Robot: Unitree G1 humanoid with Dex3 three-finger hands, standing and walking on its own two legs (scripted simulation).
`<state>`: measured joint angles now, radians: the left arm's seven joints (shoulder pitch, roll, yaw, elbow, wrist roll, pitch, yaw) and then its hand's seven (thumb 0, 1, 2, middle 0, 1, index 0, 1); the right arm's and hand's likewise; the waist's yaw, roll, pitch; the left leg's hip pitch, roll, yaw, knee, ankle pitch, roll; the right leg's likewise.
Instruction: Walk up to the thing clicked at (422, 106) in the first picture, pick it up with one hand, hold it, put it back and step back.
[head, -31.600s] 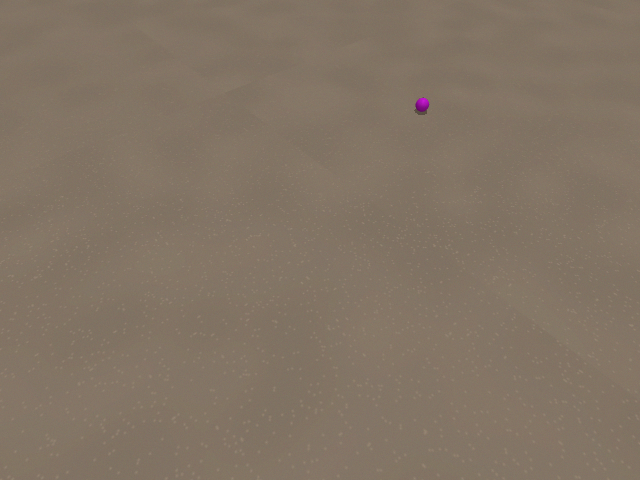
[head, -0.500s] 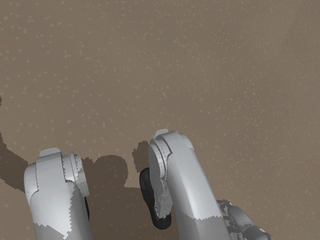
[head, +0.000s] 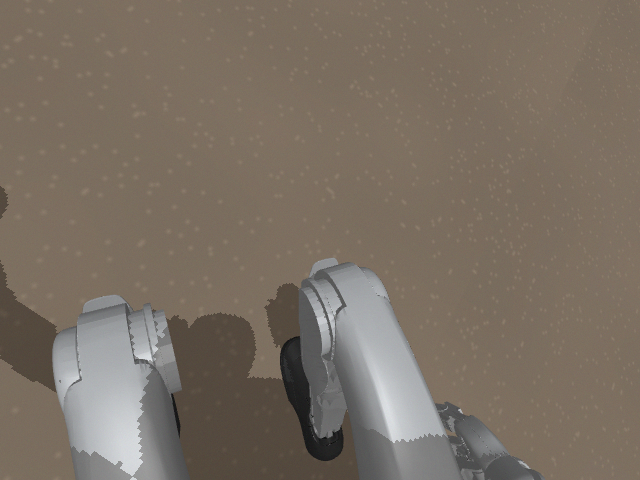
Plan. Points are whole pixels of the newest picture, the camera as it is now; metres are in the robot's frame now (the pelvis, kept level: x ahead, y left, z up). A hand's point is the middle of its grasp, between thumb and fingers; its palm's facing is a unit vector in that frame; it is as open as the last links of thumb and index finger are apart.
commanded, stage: rise first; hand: left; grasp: from above
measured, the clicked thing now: out of the picture +0.47 +0.37 -0.28
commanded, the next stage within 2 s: approach in 0.72 s
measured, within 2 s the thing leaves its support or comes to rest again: neither
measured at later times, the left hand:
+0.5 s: hand out of the picture +0.43 +0.40 -0.17, palm faces -0.46 -0.12 -0.88, open 14.2 cm
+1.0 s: hand out of the picture +0.43 +0.39 -0.17, palm faces -0.48 -0.09 -0.87, open 14.3 cm
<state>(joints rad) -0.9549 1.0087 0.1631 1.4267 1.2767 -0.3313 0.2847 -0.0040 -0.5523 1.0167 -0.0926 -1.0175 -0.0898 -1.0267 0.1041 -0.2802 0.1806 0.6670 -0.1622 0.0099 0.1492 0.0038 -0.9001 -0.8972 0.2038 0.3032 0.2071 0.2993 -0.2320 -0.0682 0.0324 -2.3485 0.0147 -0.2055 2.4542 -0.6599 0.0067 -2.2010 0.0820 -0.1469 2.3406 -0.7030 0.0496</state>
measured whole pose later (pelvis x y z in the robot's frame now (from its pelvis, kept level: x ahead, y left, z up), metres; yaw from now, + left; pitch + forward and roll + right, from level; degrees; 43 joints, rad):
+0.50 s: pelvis +0.00 +0.00 +0.00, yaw +0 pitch +31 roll -12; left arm -0.95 1.01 0.17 1.42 1.27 -0.32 0.28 0.00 -0.56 1.02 -0.09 -1.01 -0.08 -1.03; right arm 0.10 -0.28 0.18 0.66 -0.16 0.01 0.15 0.00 -0.90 -0.90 0.20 0.30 0.21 0.30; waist -0.23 -0.07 0.04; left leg -2.35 0.02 -0.20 2.45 -0.66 0.01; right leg -2.21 0.08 -0.15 2.34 -0.70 0.05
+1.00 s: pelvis +0.00 +0.00 +0.00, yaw +0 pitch +31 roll -12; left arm -0.98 0.99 0.10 1.42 1.26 -0.30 0.28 0.00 -0.57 1.02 -0.08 -1.03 -0.08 -1.04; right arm 0.11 -0.28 0.18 0.66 -0.16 0.00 0.15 0.00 -0.90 -0.90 0.20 0.30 0.21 0.30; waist -0.23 -0.07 0.03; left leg -2.35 0.02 -0.20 2.45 -0.66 0.01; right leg -2.21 0.08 -0.14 2.34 -0.70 0.05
